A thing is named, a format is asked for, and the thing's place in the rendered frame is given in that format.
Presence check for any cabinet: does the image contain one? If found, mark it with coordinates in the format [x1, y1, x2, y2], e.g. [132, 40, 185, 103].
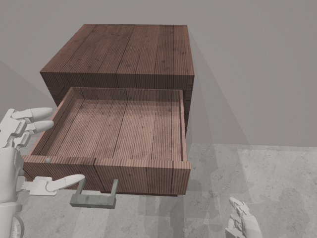
[40, 24, 195, 197]

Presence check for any handle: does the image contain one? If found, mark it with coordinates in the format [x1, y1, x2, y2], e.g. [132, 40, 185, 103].
[69, 178, 119, 209]

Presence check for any robot left hand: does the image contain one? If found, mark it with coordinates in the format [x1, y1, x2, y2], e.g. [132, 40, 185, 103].
[0, 108, 85, 203]

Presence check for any robot right hand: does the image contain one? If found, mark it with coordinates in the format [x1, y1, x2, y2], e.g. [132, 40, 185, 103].
[225, 197, 264, 238]

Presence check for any robot left forearm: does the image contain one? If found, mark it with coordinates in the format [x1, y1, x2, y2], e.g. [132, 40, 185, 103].
[0, 202, 25, 238]

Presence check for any drawer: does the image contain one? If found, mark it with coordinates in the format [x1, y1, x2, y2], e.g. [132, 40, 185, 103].
[21, 87, 191, 195]

